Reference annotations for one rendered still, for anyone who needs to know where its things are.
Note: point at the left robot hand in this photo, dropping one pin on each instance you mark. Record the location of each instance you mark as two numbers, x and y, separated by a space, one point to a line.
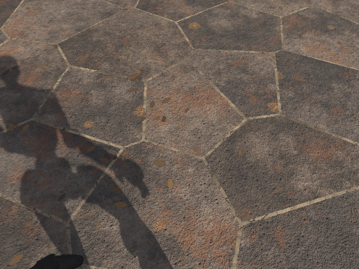
69 261

